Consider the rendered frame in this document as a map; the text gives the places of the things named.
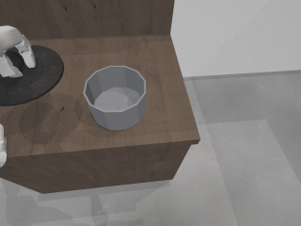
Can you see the table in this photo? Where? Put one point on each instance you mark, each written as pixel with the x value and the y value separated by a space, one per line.
pixel 54 143

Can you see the knob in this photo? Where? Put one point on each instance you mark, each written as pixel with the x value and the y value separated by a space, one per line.
pixel 16 59

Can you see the lid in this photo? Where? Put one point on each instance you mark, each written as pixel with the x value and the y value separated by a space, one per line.
pixel 36 81

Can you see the robot left hand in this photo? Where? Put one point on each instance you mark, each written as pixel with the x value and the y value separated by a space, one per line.
pixel 9 37

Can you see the pot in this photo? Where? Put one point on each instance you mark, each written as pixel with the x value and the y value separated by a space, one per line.
pixel 116 97

